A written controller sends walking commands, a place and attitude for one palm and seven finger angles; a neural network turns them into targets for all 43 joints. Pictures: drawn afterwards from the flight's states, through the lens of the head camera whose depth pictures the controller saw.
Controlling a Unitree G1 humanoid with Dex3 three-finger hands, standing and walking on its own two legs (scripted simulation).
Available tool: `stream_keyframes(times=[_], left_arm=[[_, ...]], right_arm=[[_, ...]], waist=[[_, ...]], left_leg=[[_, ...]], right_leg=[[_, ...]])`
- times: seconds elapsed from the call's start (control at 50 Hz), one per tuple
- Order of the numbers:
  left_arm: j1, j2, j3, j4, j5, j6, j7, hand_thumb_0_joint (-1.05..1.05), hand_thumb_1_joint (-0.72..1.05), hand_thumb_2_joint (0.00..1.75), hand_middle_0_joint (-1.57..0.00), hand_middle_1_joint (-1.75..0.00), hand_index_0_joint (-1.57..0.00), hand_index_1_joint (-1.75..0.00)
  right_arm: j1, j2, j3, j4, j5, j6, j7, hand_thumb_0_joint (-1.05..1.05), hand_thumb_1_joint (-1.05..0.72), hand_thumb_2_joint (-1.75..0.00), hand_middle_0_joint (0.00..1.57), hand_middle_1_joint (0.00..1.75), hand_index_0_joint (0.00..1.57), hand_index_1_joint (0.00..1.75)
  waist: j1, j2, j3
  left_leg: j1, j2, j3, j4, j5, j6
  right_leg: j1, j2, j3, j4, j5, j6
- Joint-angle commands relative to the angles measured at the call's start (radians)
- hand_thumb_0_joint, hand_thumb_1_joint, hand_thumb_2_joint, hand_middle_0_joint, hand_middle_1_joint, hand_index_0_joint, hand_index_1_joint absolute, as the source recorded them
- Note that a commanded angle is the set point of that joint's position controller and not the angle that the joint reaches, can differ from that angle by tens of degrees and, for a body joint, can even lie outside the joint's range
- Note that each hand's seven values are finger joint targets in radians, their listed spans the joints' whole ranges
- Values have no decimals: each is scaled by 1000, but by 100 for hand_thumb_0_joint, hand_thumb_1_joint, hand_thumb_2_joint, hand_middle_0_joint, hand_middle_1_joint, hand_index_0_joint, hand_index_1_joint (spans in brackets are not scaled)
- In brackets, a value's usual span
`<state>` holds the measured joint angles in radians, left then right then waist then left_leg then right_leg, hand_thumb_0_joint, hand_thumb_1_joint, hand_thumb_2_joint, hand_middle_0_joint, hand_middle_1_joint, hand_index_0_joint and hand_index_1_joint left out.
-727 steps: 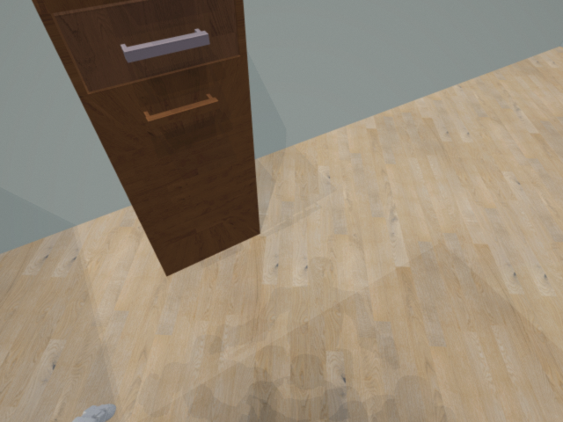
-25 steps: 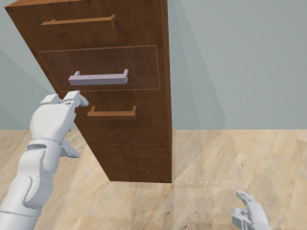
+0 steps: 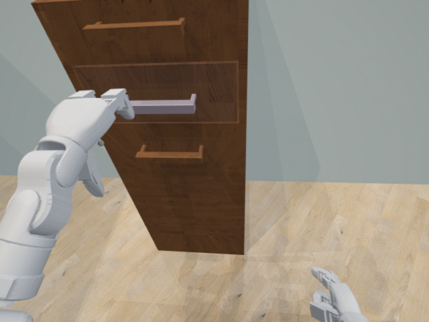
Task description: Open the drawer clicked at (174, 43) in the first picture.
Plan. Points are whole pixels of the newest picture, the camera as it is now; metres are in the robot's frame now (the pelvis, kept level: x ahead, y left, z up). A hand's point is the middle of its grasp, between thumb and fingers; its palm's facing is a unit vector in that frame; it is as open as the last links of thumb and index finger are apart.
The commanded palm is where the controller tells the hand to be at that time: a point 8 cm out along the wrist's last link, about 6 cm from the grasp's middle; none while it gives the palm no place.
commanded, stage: raise the hand with hooked fingers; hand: left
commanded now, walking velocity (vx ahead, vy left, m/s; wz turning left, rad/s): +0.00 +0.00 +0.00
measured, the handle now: (157, 102) +0.55 +0.23 +0.13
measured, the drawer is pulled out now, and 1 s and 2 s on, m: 0.00 0.00 0.00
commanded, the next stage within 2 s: move the hooked fingers above the handle in 0.30 s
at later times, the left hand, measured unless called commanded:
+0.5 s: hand (125, 155) +0.31 +0.19 +0.19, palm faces +0.09 -0.02 -1.00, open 13.8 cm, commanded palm +0.29 +0.22 +0.27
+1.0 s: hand (140, 119) +0.39 +0.19 +0.20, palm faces +0.14 -0.04 -0.99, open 13.8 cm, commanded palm +0.36 +0.22 +0.26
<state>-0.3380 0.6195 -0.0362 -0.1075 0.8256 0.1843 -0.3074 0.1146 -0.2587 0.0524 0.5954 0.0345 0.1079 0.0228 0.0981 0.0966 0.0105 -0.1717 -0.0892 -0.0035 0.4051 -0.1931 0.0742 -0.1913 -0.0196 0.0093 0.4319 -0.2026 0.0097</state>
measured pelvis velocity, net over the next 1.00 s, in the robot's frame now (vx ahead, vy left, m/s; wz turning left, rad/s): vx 0.01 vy -0.05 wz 0.01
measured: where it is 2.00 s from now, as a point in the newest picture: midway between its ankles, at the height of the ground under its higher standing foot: outside the picture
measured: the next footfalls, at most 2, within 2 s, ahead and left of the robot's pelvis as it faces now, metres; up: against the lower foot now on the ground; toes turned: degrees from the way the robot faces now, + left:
none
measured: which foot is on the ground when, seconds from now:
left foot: down 0.00-1.00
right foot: down 0.00-1.00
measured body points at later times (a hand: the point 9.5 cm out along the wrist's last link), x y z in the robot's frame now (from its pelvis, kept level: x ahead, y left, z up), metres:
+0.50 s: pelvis -0.01 -0.03 +0.00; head -0.02 -0.08 +0.45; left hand +0.30 +0.19 +0.25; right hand +0.22 -0.24 -0.10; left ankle +0.02 +0.07 -0.74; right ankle +0.02 -0.13 -0.74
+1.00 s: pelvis +0.01 -0.05 +0.00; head +0.02 -0.09 +0.45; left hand +0.38 +0.19 +0.26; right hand +0.18 -0.29 -0.12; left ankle +0.02 +0.07 -0.74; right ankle +0.02 -0.13 -0.74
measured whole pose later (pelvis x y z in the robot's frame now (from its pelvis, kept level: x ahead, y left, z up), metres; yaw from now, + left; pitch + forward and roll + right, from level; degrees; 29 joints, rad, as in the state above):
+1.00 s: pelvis +0.01 -0.05 +0.00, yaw +1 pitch +1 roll +1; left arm -0.52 0.63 0.01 0.23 0.81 -0.05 -0.17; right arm 0.17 -0.29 0.01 0.64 0.04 0.09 -0.04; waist 0.04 0.09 0.00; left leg -0.24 -0.04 -0.03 0.46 -0.23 0.01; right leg -0.25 0.03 -0.02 0.48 -0.24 -0.05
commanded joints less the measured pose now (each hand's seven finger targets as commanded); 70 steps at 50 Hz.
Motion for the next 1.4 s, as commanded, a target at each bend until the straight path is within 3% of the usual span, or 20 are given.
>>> stream_keyframes(times=[0.0, 0.04, 0.14, 0.28, 0.38, 0.44, 0.5, 0.58, 0.68, 0.76, 0.84, 0.9, 0.98, 1.06, 1.14, 1.22, 1.24, 1.26, 1.34, 1.38], left_arm=[[-367, 295, 232, -267, -3, -88, 83, 0, -50, 30, -30, -120, -30, -120], [-398, 335, 284, -271, -9, -104, 123, 0, -50, 30, -30, -120, -30, -120], [-377, 265, 249, -122, -22, -64, 176, 0, -50, 30, -30, -120, -30, -120], [-276, 140, 76, -120, -10, 28, 96, 0, -50, 30, -30, -120, -30, -120], [-333, 281, 192, -241, 12, -39, 91, 0, -50, 30, -30, -120, -30, -120], [-415, 383, 304, -161, 5, -85, 135, 0, -50, 30, -30, -120, -30, -120], [-452, 349, 293, 23, -19, -104, 167, 0, -50, 30, -30, -120, -30, -120], [-479, 297, 209, 128, -1, -78, 161, 0, -50, 30, -30, -120, -30, -120], [-495, 176, 26, 133, 31, -62, 77, 0, -50, 30, -30, -120, -30, -120], [-542, 267, 108, 59, 15, -141, 53, 0, -50, 30, -30, -120, -30, -120], [-588, 455, 332, 70, -20, -226, 120, 0, -50, 30, -30, -120, -30, -120], [-623, 392, 317, 164, -24, -230, 191, 0, -50, 30, -30, -120, -30, -120], [-587, 333, 255, 264, 20, -146, 239, 0, -50, 30, -30, -120, -30, -120], [-540, 213, 87, 318, 53, -47, 174, 0, -50, 30, -30, -120, -30, -120], [-609, 153, -4, 156, 43, -62, 93, 0, -50, 30, -30, -120, -30, -120], [-674, 224, 77, 11, 24, -155, 108, 0, -50, 30, -30, -120, -30, -120], [-709, 289, 145, 27, 19, -174, 132, 0, -50, 30, -30, -120, -30, -120], [-726, 280, 152, 64, 21, -182, 156, 0, -50, 30, -30, -120, -30, -120], [-777, 340, 246, 251, 36, -153, 260, 0, -50, 30, -30, -120, -30, -120], [-811, 279, 172, 351, 67, -108, 290, 0, -50, 30, -30, -120, -30, -120]], right_arm=[[-156, -103, -45, -171, -12, -76, -1, 0, -90, -90, 20, 30, 20, 30], [-157, -105, -47, -159, -12, -88, 0, 0, -90, -90, 20, 30, 20, 30], [-156, -107, -55, -129, 2, -87, 1, 0, -90, -90, 20, 30, 20, 30], [-188, -112, -47, -159, 15, -69, -1, 0, -90, -90, 20, 30, 20, 30], [-191, -107, -38, -166, -3, -83, -21, 0, -90, -90, 20, 30, 20, 30], [-178, -109, -35, -129, -8, -87, -37, 0, -90, -90, 20, 30, 20, 30], [-153, -103, -37, -97, 0, -86, -48, 0, -90, -90, 20, 30, 20, 30], [-152, -112, -41, -102, 5, -77, -49, 0, -90, -90, 20, 30, 20, 30], [-144, -121, -47, -140, 13, -72, -52, 0, -90, -90, 20, 30, 20, 30], [-126, -125, -51, -150, 4, -80, -64, 0, -90, -90, 20, 30, 20, 30], [-88, -131, -59, -125, -7, -79, -73, 0, -90, -90, 20, 30, 20, 30], [-73, -114, -62, -108, 2, -71, -67, 0, -90, -90, 20, 30, 20, 30], [-79, -124, -69, -106, 8, -50, -47, 0, -90, -90, 20, 30, 20, 30], [-81, -142, -70, -125, 24, -25, -40, 0, -90, -90, 20, 30, 20, 30], [-91, -137, -72, -162, 26, -24, -47, 0, -90, -90, 20, 30, 20, 30], [-75, -118, -70, -157, 11, -39, -55, 0, -90, -90, 20, 30, 20, 30], [-57, -124, -71, -135, 7, -40, -57, 0, -90, -90, 20, 30, 20, 30], [-50, -118, -68, -124, 7, -42, -56, 0, -90, -90, 20, 30, 20, 30], [-43, -118, -62, -75, 9, -26, -45, 0, -90, -90, 20, 30, 20, 30], [-48, -109, -54, -63, 12, -16, -41, 0, -90, -90, 20, 30, 20, 30]], waist=[[18, -4, -295], [27, 37, -279], [24, 1, -237], [-9, -91, -226], [2, -83, -289], [1, -65, -238], [-11, -73, -181], [-20, -23, -213], [-62, -74, -237], [-54, -128, -310], [-16, -85, -354], [-14, -46, -304], [-7, -30, -315], [-43, -118, -329], [-73, -149, -392], [-57, -59, -433], [-58, -63, -412], [-54, -37, -383], [-23, -35, -324], [-30, -35, -325]], left_leg=[[86, 92, -89, -67, 247, -66], [72, 93, -94, -69, 237, -73], [28, 85, -70, -80, 164, -79], [3, 72, -29, -65, 82, -53], [11, 55, -24, -40, 90, -34], [-15, 53, -23, -32, 78, -40], [-48, 50, -13, -32, 65, -48], [-56, 41, 2, -19, 75, -53], [-58, 38, 9, 0, 47, -37], [-52, 32, -1, 20, 90, -22], [-73, 28, -11, 26, 140, -30], [-91, 32, -9, 18, 182, -41], [-85, 40, 6, 12, 221, -50], [-77, 48, 14, 13, 199, -40], [2, 42, -4, 27, 233, -20], [90, 38, -30, 43, 333, -20], [77, 44, -31, 42, 334, -27], [65, 45, -35, 38, 350, -35], [-3, 53, -30, 9, 335, -65], [-16, 57, -23, 0, 322, -74]], right_leg=[[83, 36, -31, -19, 70, -59], [78, 44, -27, -19, 64, -64], [62, 41, -26, -30, 33, -64], [64, 23, -18, -43, 0, -47], [115, 18, 3, -43, 5, -43], [95, 23, 9, -63, -15, -43], [75, 18, 4, -79, -23, -41], [89, 5, 12, -70, 11, -43], [77, -8, 23, -68, 19, -33], [126, -12, 39, -45, 104, -27], [180, -7, 35, -24, 149, -35], [143, 1, 16, -21, 179, -44], [125, 8, 4, -7, 198, -52], [114, 2, 5, -8, 202, -41], [100, 11, -1, 0, 240, -39], [73, 22, -5, 14, 261, -47], [64, 27, -11, 7, 251, -51], [47, 29, -16, 7, 245, -55], [51, 37, -35, 0, 194, -69], [44, 33, -41, 4, 180, -70]])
